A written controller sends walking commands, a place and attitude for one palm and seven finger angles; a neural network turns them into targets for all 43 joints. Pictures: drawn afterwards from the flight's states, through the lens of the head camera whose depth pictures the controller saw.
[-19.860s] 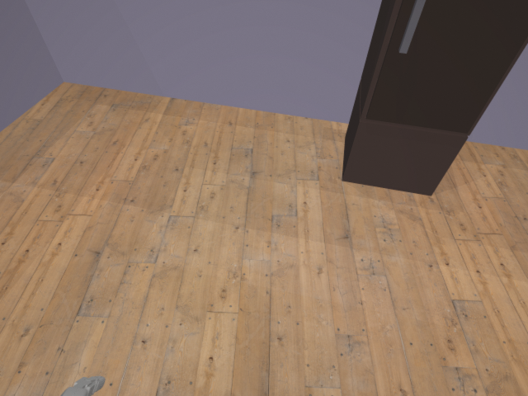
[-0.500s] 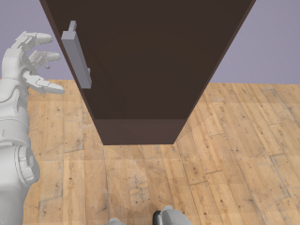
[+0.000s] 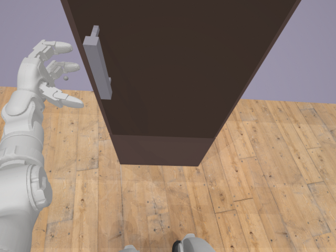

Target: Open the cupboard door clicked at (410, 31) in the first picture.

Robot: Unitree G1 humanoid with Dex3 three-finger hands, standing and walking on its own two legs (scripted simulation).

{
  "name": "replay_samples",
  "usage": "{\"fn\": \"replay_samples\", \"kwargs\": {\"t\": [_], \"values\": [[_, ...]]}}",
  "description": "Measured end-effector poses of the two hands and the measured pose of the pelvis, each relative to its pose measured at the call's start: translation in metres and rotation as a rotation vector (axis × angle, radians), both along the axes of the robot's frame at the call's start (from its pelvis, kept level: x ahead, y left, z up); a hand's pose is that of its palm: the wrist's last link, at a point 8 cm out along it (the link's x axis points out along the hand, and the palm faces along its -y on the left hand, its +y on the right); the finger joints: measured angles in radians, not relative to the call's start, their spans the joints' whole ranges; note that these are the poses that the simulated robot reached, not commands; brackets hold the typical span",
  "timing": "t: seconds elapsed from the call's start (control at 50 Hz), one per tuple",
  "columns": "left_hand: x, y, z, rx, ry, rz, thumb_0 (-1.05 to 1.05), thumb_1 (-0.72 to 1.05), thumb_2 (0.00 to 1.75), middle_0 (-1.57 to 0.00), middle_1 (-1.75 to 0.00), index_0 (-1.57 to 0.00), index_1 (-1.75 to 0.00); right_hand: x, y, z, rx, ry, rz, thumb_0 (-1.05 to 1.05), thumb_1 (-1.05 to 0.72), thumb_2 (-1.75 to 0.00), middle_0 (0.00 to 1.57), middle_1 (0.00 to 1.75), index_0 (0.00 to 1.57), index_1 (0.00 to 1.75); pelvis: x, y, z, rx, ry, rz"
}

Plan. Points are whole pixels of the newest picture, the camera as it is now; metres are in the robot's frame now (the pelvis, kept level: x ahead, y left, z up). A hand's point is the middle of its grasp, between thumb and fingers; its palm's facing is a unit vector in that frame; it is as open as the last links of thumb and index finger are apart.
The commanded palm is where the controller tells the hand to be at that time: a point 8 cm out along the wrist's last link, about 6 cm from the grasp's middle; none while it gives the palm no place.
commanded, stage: move the hooked fingers beside the handle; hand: left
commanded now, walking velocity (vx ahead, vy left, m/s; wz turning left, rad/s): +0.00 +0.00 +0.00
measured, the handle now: (101, 65) +0.53 +0.13 +0.10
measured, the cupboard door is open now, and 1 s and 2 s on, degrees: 0 0 0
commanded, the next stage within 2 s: slide the fingers in behind the handle in 0.08 s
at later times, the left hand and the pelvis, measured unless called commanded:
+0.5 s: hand (76, 80) +0.48 +0.18 +0.10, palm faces -0.09 -1.00 +0.01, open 14.0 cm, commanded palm +0.46 +0.23 +0.10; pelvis +0.00 +0.00 +0.00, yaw +0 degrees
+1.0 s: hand (88, 82) +0.48 +0.15 +0.10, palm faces -0.08 -1.00 +0.00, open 14.0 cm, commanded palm +0.46 +0.20 +0.10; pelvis -0.01 +0.00 +0.00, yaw +0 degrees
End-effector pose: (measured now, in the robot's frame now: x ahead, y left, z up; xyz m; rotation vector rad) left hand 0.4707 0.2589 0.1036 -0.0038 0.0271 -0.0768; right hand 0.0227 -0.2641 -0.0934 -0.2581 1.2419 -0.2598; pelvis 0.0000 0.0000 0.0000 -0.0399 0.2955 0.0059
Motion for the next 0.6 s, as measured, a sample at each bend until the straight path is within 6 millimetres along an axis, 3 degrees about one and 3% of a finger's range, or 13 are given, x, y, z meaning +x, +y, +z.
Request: {"fn": "replay_samples", "kwargs": {"t": [0.32, 0.6], "values": [[-0.003, -0.006, 0.002, 0.005, -0.02, -0.006, -0.01, -0.5, 0.3, -0.3, -1.2, -0.3, -1.2, -0.028, 0.004, -0.001, 0.014, 0.059, -0.035, 0.0, -0.9, -0.89, 0.2, 0.3, 0.2, 0.3, -0.002, 0.001, 0.0, 0.0, -0.004, -0.004], [-0.005, -0.029, -0.002, 0.002, -0.01, -0.002, -0.01, -0.5, 0.3, -0.3, -1.2, -0.3, -1.2, -0.022, 0.004, -0.004, 0.024, 0.016, -0.022, 0.0, -0.9, -0.89, 0.2, 0.3, 0.2, 0.3, -0.007, 0.0, 0.0, 0.005, -0.018, -0.003]]}}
